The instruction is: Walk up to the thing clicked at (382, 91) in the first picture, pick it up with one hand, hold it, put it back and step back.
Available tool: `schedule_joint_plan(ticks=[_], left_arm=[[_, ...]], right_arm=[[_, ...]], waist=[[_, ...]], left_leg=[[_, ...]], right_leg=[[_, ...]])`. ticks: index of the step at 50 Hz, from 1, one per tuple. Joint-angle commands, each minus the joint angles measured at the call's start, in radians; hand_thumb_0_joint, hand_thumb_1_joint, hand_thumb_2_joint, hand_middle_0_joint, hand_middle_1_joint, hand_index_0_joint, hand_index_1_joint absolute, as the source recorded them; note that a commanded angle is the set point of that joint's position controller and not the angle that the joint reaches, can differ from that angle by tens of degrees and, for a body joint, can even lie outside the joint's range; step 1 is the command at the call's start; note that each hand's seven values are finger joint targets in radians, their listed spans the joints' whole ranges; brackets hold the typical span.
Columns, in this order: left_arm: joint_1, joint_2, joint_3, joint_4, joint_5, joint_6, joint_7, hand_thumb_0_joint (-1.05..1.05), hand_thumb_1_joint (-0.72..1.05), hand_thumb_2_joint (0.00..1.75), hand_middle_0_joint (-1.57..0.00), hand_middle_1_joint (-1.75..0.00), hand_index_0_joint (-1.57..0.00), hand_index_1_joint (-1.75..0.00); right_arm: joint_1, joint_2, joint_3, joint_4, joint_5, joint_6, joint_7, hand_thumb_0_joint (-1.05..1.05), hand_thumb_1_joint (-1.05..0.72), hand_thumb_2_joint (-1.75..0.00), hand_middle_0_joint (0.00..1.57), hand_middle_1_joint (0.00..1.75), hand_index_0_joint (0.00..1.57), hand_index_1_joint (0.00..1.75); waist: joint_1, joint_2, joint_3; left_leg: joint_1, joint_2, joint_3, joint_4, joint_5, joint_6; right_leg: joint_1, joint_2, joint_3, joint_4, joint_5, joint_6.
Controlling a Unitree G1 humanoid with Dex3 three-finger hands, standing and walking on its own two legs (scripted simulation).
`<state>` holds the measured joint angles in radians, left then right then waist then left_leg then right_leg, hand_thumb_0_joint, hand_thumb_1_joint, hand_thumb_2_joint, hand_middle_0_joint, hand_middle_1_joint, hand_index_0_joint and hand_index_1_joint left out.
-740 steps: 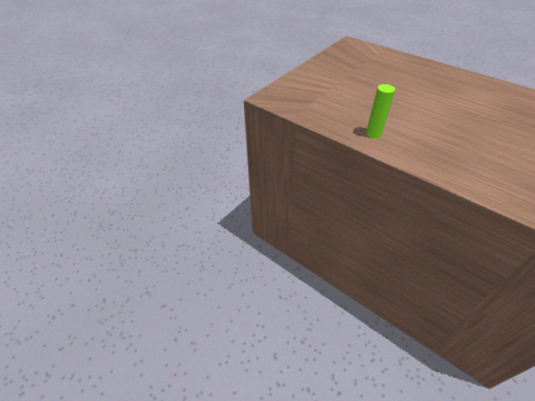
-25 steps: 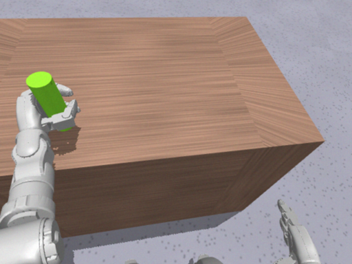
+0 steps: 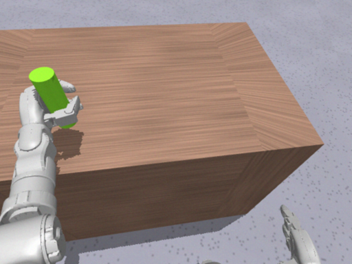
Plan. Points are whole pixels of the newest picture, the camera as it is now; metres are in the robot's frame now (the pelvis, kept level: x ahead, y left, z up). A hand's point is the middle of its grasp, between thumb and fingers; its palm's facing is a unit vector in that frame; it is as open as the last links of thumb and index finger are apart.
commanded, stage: lift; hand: left
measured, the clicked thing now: (56, 100) +0.47 +0.22 +0.12
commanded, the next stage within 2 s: hold in 1.46 s
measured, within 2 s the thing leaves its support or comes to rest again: neither
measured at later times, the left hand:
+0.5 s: hand (62, 96) +0.45 +0.20 +0.15, palm faces +0.17 -0.99 -0.01, open 5.3 cm
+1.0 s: hand (49, 99) +0.37 +0.17 +0.22, palm faces +0.17 -0.98 -0.02, open 5.3 cm
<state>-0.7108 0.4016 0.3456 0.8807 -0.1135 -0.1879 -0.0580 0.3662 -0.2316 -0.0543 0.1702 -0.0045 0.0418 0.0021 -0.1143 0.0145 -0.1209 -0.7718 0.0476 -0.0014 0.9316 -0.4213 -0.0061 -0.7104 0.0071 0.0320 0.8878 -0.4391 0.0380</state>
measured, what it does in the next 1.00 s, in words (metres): stands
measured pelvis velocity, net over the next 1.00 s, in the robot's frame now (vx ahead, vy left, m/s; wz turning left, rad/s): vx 0.00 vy -0.01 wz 0.03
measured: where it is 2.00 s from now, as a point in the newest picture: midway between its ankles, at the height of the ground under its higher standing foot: outside the picture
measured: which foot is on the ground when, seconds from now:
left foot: down 0.00-1.00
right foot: down 0.00-1.00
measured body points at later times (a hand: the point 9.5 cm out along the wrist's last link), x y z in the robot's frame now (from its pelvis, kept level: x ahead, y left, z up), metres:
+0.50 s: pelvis +0.01 +0.00 +0.01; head +0.05 +0.00 +0.46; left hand +0.44 +0.25 +0.15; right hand +0.16 -0.27 -0.04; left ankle +0.01 +0.12 -0.69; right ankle -0.01 -0.15 -0.69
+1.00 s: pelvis +0.00 -0.01 +0.03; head -0.01 -0.03 +0.48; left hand +0.36 +0.23 +0.23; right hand +0.16 -0.27 -0.04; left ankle +0.01 +0.12 -0.69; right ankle -0.01 -0.15 -0.69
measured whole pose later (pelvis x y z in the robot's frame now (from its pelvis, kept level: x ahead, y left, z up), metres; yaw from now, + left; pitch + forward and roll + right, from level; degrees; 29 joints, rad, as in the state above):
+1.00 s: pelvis +0.00 -0.01 +0.03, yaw +2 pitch +3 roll +0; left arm -0.41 0.25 0.25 0.13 -0.18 0.33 -0.01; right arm 0.34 -0.23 -0.09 0.40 0.05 -0.06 -0.05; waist -0.01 0.06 -0.10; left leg -0.43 0.02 -0.01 0.72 -0.34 -0.02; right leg -0.38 -0.02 0.02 0.72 -0.39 0.03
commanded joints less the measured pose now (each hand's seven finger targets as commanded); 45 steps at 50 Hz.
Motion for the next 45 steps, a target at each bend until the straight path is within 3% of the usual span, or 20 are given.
schedule_joint_plan(ticks=[1, 2, 4, 5, 8, 11, 12, 18, 20, 22, 24, 25, 26, 30, 33, 36, 37, 39, 40, 45], left_arm=[[-0.503, 0.236, 0.028, -0.263, -0.023, -0.08, -0.008, 0.0, 0.66, 1.4, -1.38, -1.43, -1.38, -1.44], [-0.456, 0.255, 0.043, -0.201, -0.021, -0.068, -0.005, 0.0, 0.63, 1.38, -1.38, -1.43, -1.39, -1.44], [-0.513, 0.241, 0.024, -0.276, -0.016, -0.076, -0.005, 0.0, 0.66, 1.39, -1.37, -1.42, -1.37, -1.43], [-0.52, 0.277, 0.04, -0.275, -0.015, -0.073, -0.003, 0.0, 0.67, 1.33, -1.34, -1.41, -1.36, -1.4], [-0.475, 0.265, 0.039, -0.298, -0.021, -0.063, 0.0, 0.0, 0.75, 1.33, -1.36, -1.41, -1.38, -1.4], [-0.478, 0.263, 0.04, -0.345, -0.021, -0.059, 0.008, 0.0, 0.72, 1.34, -1.36, -1.41, -1.38, -1.41], [-0.497, 0.227, 0.01, -0.409, -0.027, -0.062, 0.008, 0.0, 0.74, 1.33, -1.35, -1.41, -1.37, -1.4], [-0.378, 0.203, 0.018, -0.394, -0.035, 0.001, 0.022, 0.0, 0.67, 1.33, -1.35, -1.41, -1.37, -1.4], [-0.417, 0.147, -0.036, -0.492, -0.033, 0.014, 0.024, 0.0, 0.72, 1.33, -1.36, -1.4, -1.38, -1.4], [-0.375, 0.159, -0.021, -0.515, -0.042, 0.037, 0.033, 0.0, 0.7, 1.33, -1.37, -1.41, -1.39, -1.41], [-0.364, 0.148, -0.022, -0.573, -0.047, 0.056, 0.039, 0.0, 0.7, 1.34, -1.35, -1.41, -1.38, -1.4], [-0.333, 0.153, -0.015, -0.593, -0.049, 0.069, 0.044, 0.0, 0.7, 1.32, -1.35, -1.4, -1.37, -1.39], [-0.351, 0.096, -0.067, -0.667, -0.049, 0.082, 0.045, 0.0, 0.7, 1.31, -1.34, -1.39, -1.37, -1.38], [-0.239, 0.113, -0.021, -0.711, -0.063, 0.156, 0.056, 0.0, 0.65, 1.32, -1.36, -1.4, -1.38, -1.4], [-0.22, 0.086, -0.042, -0.77, -0.063, 0.211, 0.053, 0.0, 0.63, 1.32, -1.35, -1.41, -1.38, -1.4], [-0.221, 0.1, -0.023, -0.819, -0.061, 0.273, 0.062, 0.0, 0.65, 1.34, -1.35, -1.41, -1.38, -1.41], [-0.218, 0.07, -0.048, -0.838, -0.059, 0.294, 0.061, 0.0, 0.67, 1.33, -1.34, -1.4, -1.36, -1.4], [-0.203, 0.06, -0.049, -0.889, -0.063, 0.329, 0.06, 0.0, 0.7, 1.34, -1.33, -1.4, -1.35, -1.4], [-0.205, 0.052, -0.06, -0.93, -0.062, 0.345, 0.058, 0.0, 0.69, 1.33, -1.34, -1.4, -1.36, -1.4], [-0.167, 0.069, -0.022, -1.006, -0.08, 0.414, 0.055, 0.0, 0.66, 1.32, -1.34, -1.41, -1.36, -1.4]], right_arm=[[-0.053, -0.129, -0.068, -0.181, 0.005, -0.065, -0.015, 0.0, 0.56, -0.05, 0.05, 0.05, 0.05, 0.05], [-0.034, -0.168, -0.094, -0.171, 0.002, -0.064, -0.021, 0.0, 0.56, -0.05, 0.05, 0.05, 0.05, 0.05], [-0.023, -0.109, -0.054, -0.115, 0.002, -0.06, -0.014, 0.0, 0.57, -0.05, 0.05, 0.05, 0.05, 0.05], [-0.027, -0.154, -0.094, -0.12, 0.003, -0.059, -0.021, 0.0, 0.57, -0.05, 0.05, 0.05, 0.05, 0.05], [-0.031, -0.196, -0.129, -0.174, 0.008, -0.066, -0.026, 0.0, 0.57, -0.05, 0.05, 0.05, 0.05, 0.05], [0.006, -0.169, -0.12, -0.121, 0.01, -0.062, -0.027, 0.0, 0.56, -0.05, 0.05, 0.05, 0.05, 0.05], [-0.015, -0.121, -0.083, -0.131, 0.014, -0.065, -0.023, 0.0, 0.56, -0.05, 0.05, 0.05, 0.05, 0.05], [0.002, -0.153, -0.113, -0.071, 0.021, -0.07, -0.029, 0.0, 0.57, -0.05, 0.05, 0.05, 0.05, 0.05], [-0.01, -0.09, -0.074, -0.05, 0.026, -0.069, -0.023, 0.0, 0.57, -0.04, 0.05, 0.05, 0.05, 0.05], [-0.053, -0.146, -0.119, -0.067, 0.031, -0.08, -0.031, 0.0, 0.57, -0.04, 0.05, 0.05, 0.05, 0.05], [-0.048, -0.149, -0.117, -0.046, 0.032, -0.085, -0.033, 0.0, 0.57, -0.04, 0.05, 0.05, 0.05, 0.05], [-0.061, -0.171, -0.134, -0.07, 0.033, -0.09, -0.037, 0.0, 0.57, -0.04, 0.05, 0.05, 0.05, 0.05], [-0.04, -0.131, -0.107, -0.044, 0.034, -0.094, -0.038, 0.0, 0.57, -0.04, 0.05, 0.05, 0.05, 0.05], [-0.028, -0.144, -0.112, -0.022, 0.044, -0.101, -0.048, 0.0, 0.57, -0.04, 0.05, 0.05, 0.05, 0.05], [-0.045, -0.137, -0.107, -0.014, 0.046, -0.107, -0.05, 0.0, 0.57, -0.04, 0.05, 0.05, 0.05, 0.05], [-0.062, -0.133, -0.105, 0.006, 0.048, -0.114, -0.053, 0.0, 0.57, -0.04, 0.05, 0.05, 0.05, 0.05], [-0.051, -0.109, -0.087, 0.046, 0.047, -0.114, -0.052, 0.0, 0.58, -0.04, 0.05, 0.05, 0.05, 0.05], [-0.069, -0.137, -0.106, 0.037, 0.047, -0.128, -0.055, 0.0, 0.57, -0.04, 0.05, 0.05, 0.05, 0.05], [-0.092, -0.101, -0.062, -0.002, 0.05, -0.139, -0.052, 0.0, 0.57, -0.04, 0.05, 0.05, 0.05, 0.05], [-0.09, -0.126, -0.094, 0.061, 0.05, -0.16, -0.059, 0.0, 0.56, -0.04, 0.05, 0.05, 0.05, 0.05]], waist=[[-0.003, 0.046, -0.428], [-0.008, 0.025, -0.439], [0.011, 0.082, -0.433], [0.003, 0.082, -0.457], [0.004, 0.075, -0.502], [0.027, 0.095, -0.456], [0.032, 0.111, -0.47], [0.042, 0.091, -0.41], [0.055, 0.122, -0.4], [0.058, 0.091, -0.387], [0.063, 0.087, -0.384], [0.062, 0.077, -0.396], [0.067, 0.097, -0.385], [0.083, 0.012, -0.368], [0.082, 0.001, -0.314], [0.091, 0.014, -0.266], [0.092, 0.028, -0.241], [0.085, 0.012, -0.239], [0.093, 0.015, -0.257], [0.098, 0.012, -0.258]], left_leg=[[0.343, -0.017, 0.005, -0.102, 0.328, 0.024], [0.341, -0.015, 0.007, -0.097, 0.34, 0.028], [0.337, -0.02, 0.008, -0.102, 0.355, 0.023], [0.361, -0.02, 0.01, -0.099, 0.361, 0.025], [0.419, -0.012, 0.0, -0.107, 0.425, 0.017], [0.426, -0.011, -0.003, -0.122, 0.424, 0.009], [0.431, -0.013, -0.002, -0.125, 0.422, 0.009], [0.428, -0.017, 0.014, -0.142, 0.453, 0.014], [0.442, -0.018, 0.013, -0.152, 0.452, 0.011], [0.45, -0.017, 0.013, -0.172, 0.41, 0.009], [0.463, -0.013, 0.008, -0.189, 0.405, 0.003], [0.486, -0.01, 0.007, -0.19, 0.425, 0.003], [0.498, -0.011, 0.004, -0.196, 0.428, 0.0], [0.488, -0.015, 0.009, -0.197, 0.479, 0.009], [0.491, -0.02, 0.017, -0.216, 0.458, 0.011], [0.474, -0.031, 0.029, -0.238, 0.395, 0.01], [0.474, -0.033, 0.03, -0.246, 0.374, 0.009], [0.485, -0.037, 0.032, -0.257, 0.346, 0.011], [0.502, -0.041, 0.036, -0.254, 0.355, 0.013], [0.536, -0.039, 0.024, -0.276, 0.356, 0.011]], right_leg=[[0.13, 0.021, -0.043, -0.11, 0.349, -0.032], [0.151, 0.018, -0.039, -0.113, 0.369, -0.028], [0.145, 0.015, -0.037, -0.108, 0.375, -0.033], [0.138, 0.016, -0.035, -0.113, 0.382, -0.031], [0.169, 0.019, -0.046, -0.104, 0.408, -0.037], [0.162, 0.023, -0.055, -0.114, 0.384, -0.04], [0.173, 0.021, -0.054, -0.117, 0.387, -0.04], [0.206, 0.02, -0.048, -0.14, 0.437, -0.033], [0.204, 0.019, -0.052, -0.149, 0.424, -0.035], [0.223, 0.022, -0.056, -0.162, 0.388, -0.035], [0.229, 0.024, -0.063, -0.163, 0.373, -0.039], [0.24, 0.024, -0.067, -0.166, 0.385, -0.037], [0.235, 0.026, -0.072, -0.165, 0.378, -0.038], [0.309, 0.022, -0.071, -0.177, 0.452, -0.028], [0.308, 0.017, -0.068, -0.199, 0.437, -0.023], [0.315, 0.008, -0.063, -0.227, 0.393, -0.022], [0.304, 0.006, -0.062, -0.234, 0.384, -0.022], [0.32, 0.003, -0.063, -0.247, 0.361, -0.02], [0.337, -0.001, -0.061, -0.252, 0.375, -0.018], [0.353, 0.0, -0.071, -0.264, 0.357, -0.021]])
